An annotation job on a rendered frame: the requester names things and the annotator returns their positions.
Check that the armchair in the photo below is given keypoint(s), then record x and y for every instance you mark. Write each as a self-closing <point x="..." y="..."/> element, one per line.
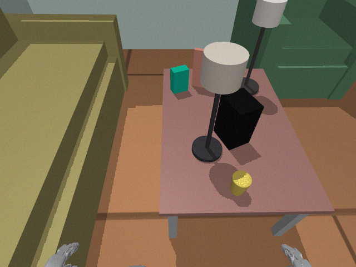
<point x="310" y="54"/>

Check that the right robot hand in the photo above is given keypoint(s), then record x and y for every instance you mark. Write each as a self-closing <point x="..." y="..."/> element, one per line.
<point x="295" y="257"/>

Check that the left robot hand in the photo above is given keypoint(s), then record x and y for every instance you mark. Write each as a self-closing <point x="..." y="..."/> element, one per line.
<point x="63" y="253"/>

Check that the coffee table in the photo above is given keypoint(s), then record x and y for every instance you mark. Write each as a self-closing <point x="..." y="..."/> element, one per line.
<point x="283" y="179"/>

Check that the desk lamp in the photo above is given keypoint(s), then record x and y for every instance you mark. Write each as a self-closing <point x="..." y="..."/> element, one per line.
<point x="222" y="72"/>
<point x="267" y="14"/>

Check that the sofa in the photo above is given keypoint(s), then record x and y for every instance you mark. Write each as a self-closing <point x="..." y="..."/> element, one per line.
<point x="62" y="82"/>

